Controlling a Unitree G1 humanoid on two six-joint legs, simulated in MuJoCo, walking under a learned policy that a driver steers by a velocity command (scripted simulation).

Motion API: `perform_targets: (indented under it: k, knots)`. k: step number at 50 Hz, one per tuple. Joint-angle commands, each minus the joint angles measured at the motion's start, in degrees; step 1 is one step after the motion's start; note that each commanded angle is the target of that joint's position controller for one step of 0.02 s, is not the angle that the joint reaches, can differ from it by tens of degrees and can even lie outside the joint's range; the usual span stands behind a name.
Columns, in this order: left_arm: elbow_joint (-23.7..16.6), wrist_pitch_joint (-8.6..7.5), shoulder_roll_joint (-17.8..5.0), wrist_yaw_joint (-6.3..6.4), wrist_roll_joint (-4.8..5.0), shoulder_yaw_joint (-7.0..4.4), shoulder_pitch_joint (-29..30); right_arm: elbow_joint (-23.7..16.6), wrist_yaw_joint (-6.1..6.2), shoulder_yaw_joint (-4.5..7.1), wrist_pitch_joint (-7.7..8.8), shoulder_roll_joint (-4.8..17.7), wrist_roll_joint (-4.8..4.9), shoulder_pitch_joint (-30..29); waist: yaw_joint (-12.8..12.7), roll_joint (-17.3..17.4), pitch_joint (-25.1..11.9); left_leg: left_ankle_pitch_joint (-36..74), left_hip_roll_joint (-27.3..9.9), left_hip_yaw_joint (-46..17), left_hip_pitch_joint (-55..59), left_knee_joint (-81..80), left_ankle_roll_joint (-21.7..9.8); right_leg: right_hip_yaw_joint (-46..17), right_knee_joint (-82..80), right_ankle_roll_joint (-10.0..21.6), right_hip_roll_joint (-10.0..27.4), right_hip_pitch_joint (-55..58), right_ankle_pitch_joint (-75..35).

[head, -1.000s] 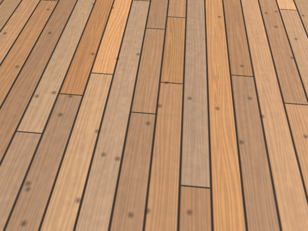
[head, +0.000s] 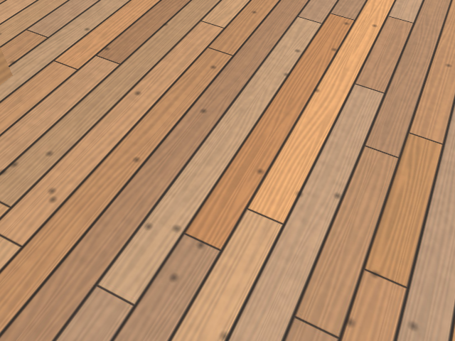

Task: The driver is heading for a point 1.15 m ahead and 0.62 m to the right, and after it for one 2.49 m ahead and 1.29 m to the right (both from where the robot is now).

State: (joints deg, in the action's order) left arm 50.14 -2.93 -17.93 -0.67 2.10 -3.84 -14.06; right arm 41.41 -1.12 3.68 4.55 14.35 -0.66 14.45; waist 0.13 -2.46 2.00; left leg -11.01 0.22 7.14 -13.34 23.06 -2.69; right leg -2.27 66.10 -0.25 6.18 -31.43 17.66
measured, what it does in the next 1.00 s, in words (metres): walks ahead, turning right: right foot, then left foot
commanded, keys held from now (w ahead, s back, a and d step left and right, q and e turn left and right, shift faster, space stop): w+e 1.00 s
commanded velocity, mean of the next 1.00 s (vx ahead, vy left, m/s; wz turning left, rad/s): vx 0.50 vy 0.00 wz -0.53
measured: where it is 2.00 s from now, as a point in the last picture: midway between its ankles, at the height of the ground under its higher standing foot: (383, 210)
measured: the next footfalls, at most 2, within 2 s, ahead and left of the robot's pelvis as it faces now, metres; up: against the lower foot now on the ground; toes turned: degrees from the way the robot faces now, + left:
right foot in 0.34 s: +0.33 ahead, -0.17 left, +0.00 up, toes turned -15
left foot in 0.82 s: +0.67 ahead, -0.07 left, +0.00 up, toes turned -32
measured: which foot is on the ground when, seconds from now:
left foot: down 0.00-0.34, up 0.36-0.80, down 0.82-1.00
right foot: up 0.00-0.32, down 0.34-0.82, up 0.84-1.00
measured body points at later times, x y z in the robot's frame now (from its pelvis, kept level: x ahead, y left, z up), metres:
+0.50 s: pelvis +0.27 -0.09 -0.01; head +0.31 -0.10 +0.44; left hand +0.45 +0.16 -0.12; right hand +0.34 -0.39 -0.11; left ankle +0.26 +0.09 -0.65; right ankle +0.29 -0.16 -0.74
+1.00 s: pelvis +0.55 -0.13 +0.00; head +0.58 -0.14 +0.45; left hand +0.81 +0.04 -0.11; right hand +0.50 -0.42 -0.10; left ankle +0.63 -0.05 -0.74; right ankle +0.45 -0.23 -0.65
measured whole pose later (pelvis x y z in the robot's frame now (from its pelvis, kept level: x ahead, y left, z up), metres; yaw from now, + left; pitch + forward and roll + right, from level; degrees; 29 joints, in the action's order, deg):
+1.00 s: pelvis +0.55 -0.13 +0.00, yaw -35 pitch +1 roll +2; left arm 39.3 -0.9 -18.0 0.2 1.6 -4.4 -15.9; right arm 43.1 -0.5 3.7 5.8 14.8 -0.6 12.9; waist 0.9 -3.0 1.1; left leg -10.9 1.4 3.7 -14.6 24.1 -1.3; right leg -3.6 67.7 0.5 2.0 -31.0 19.9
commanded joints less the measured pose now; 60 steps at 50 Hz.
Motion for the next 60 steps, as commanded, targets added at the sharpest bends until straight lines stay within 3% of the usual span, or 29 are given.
perform_targets:
  k: [1,7,12,14,15,16,17,18,19,20,21,22,23,24,27,32,34,37,39,40,41,42,43,44,45,47,50,54,60]
  knots:
    - [-2.9,1.02,-1.8,0.39,-0.23,-0.77,-1.7,-2.1,0.68,2.05,2.17,6.5,-0.49,-2.0,-1.4,6.8,-1.7,12.3,-15.9,-9.1,4.2,-15.3,-9.1,-3.5,-1.5,-0.8,2.7,-5.9,-6.7]
    - [-6.3,0.53,0.1,-1.36,-1.03,0.17,7.9,0.6,2.05,2.91,1.72,8.9,-0.12,0.5,1.5,5.0,2.2,13.7,-14.8,1.2,7.6,-16.6,-7.0,0.1,-20.7,-0.1,1.1,-7.3,-21.3]
    - [-10.4,0.58,-0.6,-2.98,-1.0,0.29,14.0,3.1,2.36,3.89,-0.12,11.0,1.46,3.6,3.1,4.9,4.0,20.8,-17.7,4.1,17.3,-11.9,-5.6,4.0,-27.8,3.2,-0.4,-9.4,-14.5]
    - [-11.1,0.75,-2.2,-3.24,-0.86,-0.55,11.8,3.0,2.64,4.3,-1.02,12.7,1.86,2.5,0.9,6.7,1.1,39.1,-17.7,5.5,19.3,-5.0,-4.3,7.5,-28.2,5.4,-3.8,-3.7,-8.8]
    - [-10.5,0.91,-3.7,-3.16,-0.66,-1.43,7.7,2.8,2.78,4.44,-1.55,13.5,2.11,1.8,-1.7,7.6,-1.8,48.3,-17.2,6.2,19.4,1.7,-3.5,9.3,-28.0,6.8,-6.3,2.2,-6.0]
    - [-8.8,0.96,-6.2,-2.79,-0.42,-2.97,-0.2,2.6,2.82,4.29,-2.0,13.6,2.49,0.5,-6.4,7.0,-6.0,51.0,-15.2,7.6,16.4,12.8,-1.8,10.3,-31.3,8.7,-9.2,13.4,-7.9]
    - [-6.6,1.4,-10.7,-1.71,-0.44,-5.13,-9.3,2.1,2.99,3.64,-1.68,12.3,1.96,1.2,-10.4,3.5,-11.0,39.0,-12.8,7.8,5.4,28.5,1.0,4.5,-33.4,11.2,-8.2,30.1,-10.8]
    - [-6.4,1.42,-17.8,-0.94,-0.05,-6.43,-9.4,-0.8,2.37,1.04,-0.35,3.4,-0.63,6.5,-3.7,-13.4,-14.3,-15.4,-1.7,4.6,-21.3,50.4,5.5,-26.7,-37.4,21.5,6.9,49.0,-5.3]
    - [-8.8,0.36,-15.0,-1.38,-0.79,-5.16,-10.6,-1.7,1.7,0.59,2.18,5.6,1.23,2.7,-6.3,-7.5,-24.2,-24.5,2.5,-10.8,-29.1,58.6,4.9,-47.3,-47.9,26.0,12.9,55.1,3.4]
    - [-8.5,-0.45,-11.0,-1.6,-1.24,-4.09,-9.2,-3.3,1.13,1.42,3.51,8.9,3.59,-3.7,-7.9,-3.3,-17.1,-19.5,-0.5,-12.9,-34.6,58.3,3.2,-40.4,-50.1,22.5,12.1,51.8,0.9]
    - [-8.7,-0.95,-9.1,-1.51,-0.85,-3.56,-6.2,-3.6,1.31,1.08,4.22,8.4,3.24,-5.1,-5.8,-0.4,-11.6,-14.5,-3.1,-12.7,-34.0,53.7,2.0,-33.1,-49.6,20.5,9.7,44.0,-3.1]
    - [-9.5,-1.05,-6.6,-1.38,-0.73,-2.85,-1.9,-2.9,1.79,1.35,4.31,8.7,1.54,-5.2,-3.1,2.1,-7.7,-11.4,-5.2,-12.5,-30.4,48.4,2.1,-27.0,-49.5,18.7,7.4,35.3,-9.2]
    - [-10.7,-1.13,-5.0,-1.07,-1.46,-2.23,0.8,-2.5,1.92,1.91,3.77,9.6,0.67,-4.1,-0.9,1.1,-6.6,-9.3,-6.5,-12.9,-25.6,45.3,2.3,-23.0,-50.3,18.1,5.8,29.1,-14.8]
    - [-11.5,-1.11,-4.7,-0.85,-1.81,-2.09,1.8,-2.4,1.82,2.13,2.99,9.6,0.39,-3.3,0.2,0.6,-6.0,-8.3,-6.8,-12.8,-22.9,43.3,2.7,-21.4,-51.5,18.0,4.8,25.7,-17.4]
    - [-11.5,-1.3,-6.9,0.21,-1.37,-2.62,0.4,-3.2,1.85,1.5,1.41,7.1,-0.2,-4.7,0.7,1.3,-4.1,-4.3,-6.2,-10.8,-21.5,34.6,5.2,-16.0,-53.1,17.8,2.9,19.6,-24.2]
    - [-10.8,-0.38,-7.8,1.45,-0.77,-2.95,-3.2,-5.7,1.01,0.18,1.57,4.7,0.28,-15.0,-3.4,-1.9,-2.1,14.2,-1.9,-9.4,-17.0,13.1,6.7,-11.5,-52.0,13.3,-1.7,16.0,-17.1]
    - [-10.2,-0.01,-8.0,1.52,-0.58,-3.04,-5.4,-6.5,0.46,0.29,1.97,5.4,0.96,-17.7,-4.6,-2.5,-1.9,16.0,-0.7,-9.8,-15.3,9.3,6.5,-13.9,-50.7,12.8,-0.7,17.2,-14.1]
    - [-10.0,0.54,-7.3,1.76,-0.5,-2.97,-6.7,-7.0,-0.26,1.05,2.78,7.6,1.24,-18.1,-4.1,-3.5,-2.1,11.7,-0.1,-11.5,-14.4,5.1,5.0,-19.3,-45.9,11.9,1.3,22.4,-11.7]
    - [-10.5,0.84,-7.2,1.87,-0.68,-3.06,-5.4,-6.2,-0.31,1.77,3.4,8.7,1.37,-14.2,-1.6,-5.3,-2.8,7.8,0.1,-11.0,-9.6,3.3,3.1,-21.7,-42.1,10.7,1.6,23.6,-13.5]
    - [-11.0,0.85,-5.9,1.79,-0.84,-2.59,-4.6,-4.9,-0.01,2.54,3.69,9.9,1.03,-9.1,1.2,-5.2,-5.3,8.2,-0.2,-10.4,-2.0,1.4,1.5,-20.6,-37.4,9.1,-0.7,22.5,-16.6]
    - [-12.1,0.6,-2.8,1.52,-1.39,-1.43,-3.9,-4.1,0.43,3.39,3.97,12.5,-0.09,-1.4,4.9,-1.8,-12.1,6.5,-7.3,-16.5,11.4,2.9,-2.0,-17.0,-24.5,7.0,-3.7,17.3,-14.0]
    - [-13.7,0.1,0.8,1.63,-0.35,-0.3,-10.9,-2.6,0.65,4.69,3.37,17.6,-1.18,6.0,3.6,13.8,-21.0,-4.4,-20.7,-39.9,32.6,0.1,-10.9,-8.8,-4.5,2.6,-12.0,-1.9,4.8]
    - [-13.6,-0.1,-2.9,1.67,0.26,-0.45,-12.1,-1.9,0.18,4.02,2.86,14.3,0.31,6.8,3.5,19.5,-20.6,-18.3,-25.0,-53.8,33.9,-5.1,-12.9,-8.2,5.7,1.6,-9.4,-12.2,16.3]
    - [-13.4,0.15,-7.4,1.6,0.3,-1.66,-7.7,-2.6,0.38,2.79,2.45,10.1,0.78,3.8,4.6,12.7,-12.4,-21.9,-22.7,-46.3,27.1,-6.4,-10.4,-8.5,9.5,1.2,-6.5,-15.3,11.5]
    - [-14.1,0.5,-7.7,1.61,-0.34,-1.83,-3.6,-3.0,0.61,2.19,1.86,8.5,0.46,1.1,4.3,8.5,-7.6,-16.0,-20.3,-37.8,20.1,-6.7,-8.4,-6.1,9.6,0.9,-4.5,-14.4,7.3]
    - [-15.2,0.82,-6.2,1.11,-0.94,-2.12,-1.1,-2.3,0.81,1.25,1.59,6.3,-0.12,-2.2,1.9,8.2,-2.3,-4.8,-16.0,-26.9,9.6,-9.4,-7.1,-5.6,4.6,0.9,-1.2,-10.8,2.2]
    - [-16.0,1.74,-3.0,0.59,-0.39,-1.51,-1.3,-0.9,0.88,1.57,2.2,7.0,0.32,-2.5,0.7,9.0,-1.2,2.5,-14.8,-18.5,5.5,-13.0,-7.8,-3.8,0.5,0.3,0.3,-8.9,-0.4]
    - [-17.3,1.78,-2.0,0.17,-0.81,-0.94,2.5,0.9,1.11,2.39,2.16,9.8,0.19,-1.7,1.2,6.4,-1.1,11.1,-15.4,-10.8,8.1,-14.3,-8.5,-3.1,-9.0,-0.7,1.0,-11.1,-9.2]
    - [-19.9,0.96,-0.6,-1.97,-0.64,-0.09,12.4,3.4,1.42,2.82,0.7,12.4,1.2,1.6,4.8,5.8,1.8,14.7,-14.9,-1.3,12.4,-13.5,-5.7,2.6,-25.8,1.1,-0.9,-7.0,-18.1]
